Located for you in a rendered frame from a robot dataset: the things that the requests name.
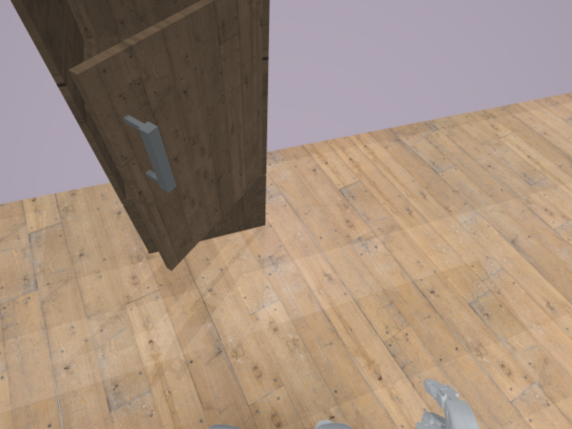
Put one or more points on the right robot hand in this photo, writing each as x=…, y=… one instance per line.
x=458, y=414

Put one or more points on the cupboard door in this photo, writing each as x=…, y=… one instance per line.
x=197, y=76

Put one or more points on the handle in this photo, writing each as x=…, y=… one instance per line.
x=155, y=149

